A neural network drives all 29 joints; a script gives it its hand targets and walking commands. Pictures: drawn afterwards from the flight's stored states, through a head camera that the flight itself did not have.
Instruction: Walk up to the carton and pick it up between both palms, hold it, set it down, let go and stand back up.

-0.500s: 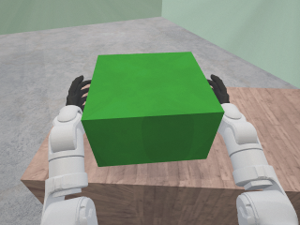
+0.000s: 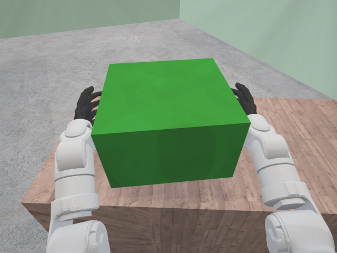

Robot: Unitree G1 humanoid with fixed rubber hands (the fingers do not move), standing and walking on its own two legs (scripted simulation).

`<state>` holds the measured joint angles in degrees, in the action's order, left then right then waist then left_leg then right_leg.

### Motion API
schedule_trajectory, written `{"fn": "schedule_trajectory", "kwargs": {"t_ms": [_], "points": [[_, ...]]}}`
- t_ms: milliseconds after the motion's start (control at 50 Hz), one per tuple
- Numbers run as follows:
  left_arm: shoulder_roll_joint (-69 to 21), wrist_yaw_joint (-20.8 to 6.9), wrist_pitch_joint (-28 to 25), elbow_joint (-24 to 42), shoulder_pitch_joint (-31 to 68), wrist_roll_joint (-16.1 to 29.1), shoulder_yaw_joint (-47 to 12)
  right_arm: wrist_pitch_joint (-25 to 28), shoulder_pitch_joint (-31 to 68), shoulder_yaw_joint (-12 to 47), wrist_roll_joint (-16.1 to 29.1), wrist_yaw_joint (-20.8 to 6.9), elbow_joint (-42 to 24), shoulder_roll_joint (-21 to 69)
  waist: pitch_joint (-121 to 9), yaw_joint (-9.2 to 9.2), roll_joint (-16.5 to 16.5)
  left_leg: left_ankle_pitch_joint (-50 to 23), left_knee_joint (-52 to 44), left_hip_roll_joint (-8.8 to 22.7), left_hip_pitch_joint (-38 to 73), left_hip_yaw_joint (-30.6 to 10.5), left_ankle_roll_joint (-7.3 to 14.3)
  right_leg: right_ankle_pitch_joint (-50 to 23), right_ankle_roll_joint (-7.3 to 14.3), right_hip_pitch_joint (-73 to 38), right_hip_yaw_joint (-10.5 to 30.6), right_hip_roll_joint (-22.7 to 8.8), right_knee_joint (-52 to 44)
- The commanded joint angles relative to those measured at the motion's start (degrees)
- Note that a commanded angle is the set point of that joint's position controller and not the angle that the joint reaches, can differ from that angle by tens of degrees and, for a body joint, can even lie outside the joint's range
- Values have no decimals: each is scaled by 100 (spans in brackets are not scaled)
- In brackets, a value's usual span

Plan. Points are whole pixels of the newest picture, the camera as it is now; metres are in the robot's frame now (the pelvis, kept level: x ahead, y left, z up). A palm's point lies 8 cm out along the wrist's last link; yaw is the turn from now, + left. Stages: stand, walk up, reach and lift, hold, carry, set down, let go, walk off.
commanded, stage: hold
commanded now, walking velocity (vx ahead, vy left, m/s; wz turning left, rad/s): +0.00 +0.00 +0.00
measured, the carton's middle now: (167, 116) +0.39 +0.00 +0.16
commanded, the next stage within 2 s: set down in 1.30 s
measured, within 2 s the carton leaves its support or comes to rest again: neither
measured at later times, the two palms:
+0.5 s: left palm (86, 120) +0.37 +0.18 +0.18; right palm (247, 117) +0.36 -0.19 +0.18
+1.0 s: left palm (84, 120) +0.36 +0.18 +0.18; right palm (245, 115) +0.36 -0.18 +0.18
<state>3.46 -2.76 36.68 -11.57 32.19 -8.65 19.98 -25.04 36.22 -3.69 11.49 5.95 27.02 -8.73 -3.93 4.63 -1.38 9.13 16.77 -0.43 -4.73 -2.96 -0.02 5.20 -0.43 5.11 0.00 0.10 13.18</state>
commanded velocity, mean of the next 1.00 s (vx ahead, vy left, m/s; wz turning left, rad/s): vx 0.00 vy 0.00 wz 0.00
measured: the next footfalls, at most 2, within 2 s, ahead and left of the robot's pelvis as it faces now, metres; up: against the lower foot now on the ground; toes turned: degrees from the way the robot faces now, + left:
none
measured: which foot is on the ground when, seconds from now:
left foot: down 0.00-1.00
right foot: down 0.00-1.00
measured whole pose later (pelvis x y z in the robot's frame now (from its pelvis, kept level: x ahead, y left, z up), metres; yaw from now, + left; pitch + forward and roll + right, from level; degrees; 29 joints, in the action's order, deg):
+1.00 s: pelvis +0.00 +0.00 +0.00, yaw +0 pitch -3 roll -1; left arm 3.8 -3.0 36.3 -12.6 32.8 -8.9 20.2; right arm -24.8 36.6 -4.2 10.6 5.9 27.6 -8.3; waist -3.8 5.0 -1.5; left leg 8.9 16.5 -0.5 -4.3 -3.1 0.0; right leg 5.2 -0.4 4.5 -0.2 0.1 13.0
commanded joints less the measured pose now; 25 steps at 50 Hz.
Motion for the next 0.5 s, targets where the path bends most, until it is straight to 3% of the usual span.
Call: {"fn": "schedule_trajectory", "kwargs": {"t_ms": [0,80,240,340,420,440,480], "points": [[-2972,-852,-348,937,3892,856,-3057,414,4188,1914,491,-788,-1841,3273,-2225,50,222,-1015,-174,-299,42,303,-288,-842,11,-1151,-134,288,115],[-2981,-844,-356,1016,3831,891,-3172,392,4049,1919,499,-761,-1909,3193,-2244,152,332,-1245,-90,-302,138,256,-362,-1060,20,-1136,-134,294,154],[-2897,-927,-291,755,3826,692,-2834,388,4175,1826,422,-795,-1629,3198,-1931,17,184,-859,-256,-299,-53,315,-284,-707,6,-1189,-158,282,107],[-2966,-812,-412,1182,3701,963,-3255,473,4194,2177,682,-710,-2375,3201,-2621,109,258,-1812,105,-329,330,260,-387,-1627,-24,-1338,-148,358,227],[-2848,-868,-307,806,3574,700,-2883,322,3843,1894,467,-751,-1686,3086,-1725,59,175,-1033,-218,-280,-7,278,-300,-783,16,-1087,-154,307,93],[-2894,-880,-277,814,3495,669,-2853,354,3896,1933,484,-789,-1779,3142,-1783,-41,152,-1002,-247,-270,-45,288,-283,-715,31,-1127,-153,302,86],[-2913,-881,-275,900,3588,692,-2884,378,3966,1910,471,-803,-1780,3171,-1907,-24,168,-1038,-212,-276,-15,306,-277,-779,25,-1171,-142,301,114]]}}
